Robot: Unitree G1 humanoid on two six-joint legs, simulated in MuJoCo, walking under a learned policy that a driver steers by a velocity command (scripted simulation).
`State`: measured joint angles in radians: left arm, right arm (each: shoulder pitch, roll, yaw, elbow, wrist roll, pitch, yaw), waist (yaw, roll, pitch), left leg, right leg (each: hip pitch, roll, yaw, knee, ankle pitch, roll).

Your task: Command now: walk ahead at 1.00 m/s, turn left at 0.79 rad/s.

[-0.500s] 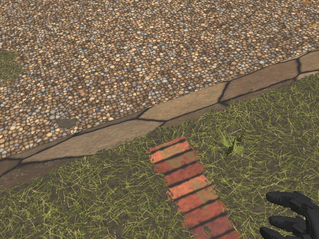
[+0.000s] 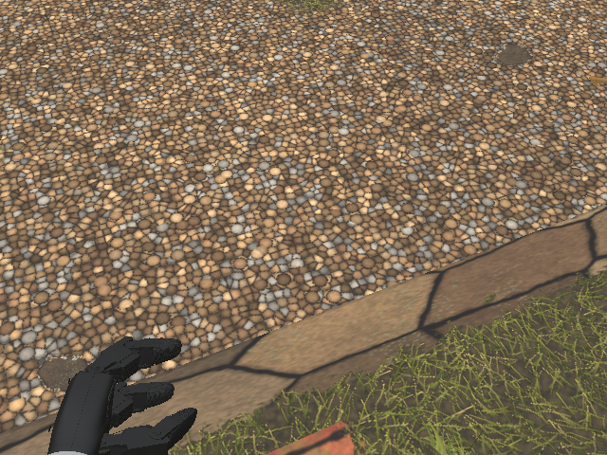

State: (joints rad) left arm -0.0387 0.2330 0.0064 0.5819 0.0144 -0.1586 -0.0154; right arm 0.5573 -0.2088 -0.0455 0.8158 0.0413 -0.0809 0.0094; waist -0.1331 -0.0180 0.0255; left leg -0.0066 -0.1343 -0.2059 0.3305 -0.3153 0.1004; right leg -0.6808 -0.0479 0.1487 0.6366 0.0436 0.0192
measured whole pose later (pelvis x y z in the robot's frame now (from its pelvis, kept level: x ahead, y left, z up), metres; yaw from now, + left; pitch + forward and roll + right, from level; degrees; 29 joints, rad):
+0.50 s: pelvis +0.43 +0.03 -0.03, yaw +28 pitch +0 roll -4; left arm 0.43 0.33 0.08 0.85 0.00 -0.10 0.01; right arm 0.02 -0.32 -0.04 0.56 0.03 -0.03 0.07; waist 0.11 0.02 0.05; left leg -0.81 0.10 0.06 0.84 0.03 0.10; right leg 0.24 0.00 -0.25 0.24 -0.46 0.07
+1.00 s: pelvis +0.81 +0.25 -0.03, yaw +29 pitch +0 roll +2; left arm 0.12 0.27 0.02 0.69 -0.01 -0.10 -0.08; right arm 0.36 -0.27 -0.03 0.79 -0.02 -0.08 -0.03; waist -0.06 -0.04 0.05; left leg 0.14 -0.07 0.14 0.40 -0.50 0.04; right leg -0.67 0.00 -0.05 0.55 0.25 -0.04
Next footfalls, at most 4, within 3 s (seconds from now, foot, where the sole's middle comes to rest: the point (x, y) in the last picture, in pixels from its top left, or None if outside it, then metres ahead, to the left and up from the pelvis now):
0.10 right None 0.32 -0.16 -0.78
0.56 left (171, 406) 0.63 0.23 -0.78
1.02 right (138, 252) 1.08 0.33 -0.78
1.56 left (67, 250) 1.11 0.52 -0.78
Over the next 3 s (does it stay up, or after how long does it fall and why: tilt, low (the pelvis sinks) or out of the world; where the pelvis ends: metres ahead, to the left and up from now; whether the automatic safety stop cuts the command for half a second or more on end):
stays up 1.46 0.43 -0.04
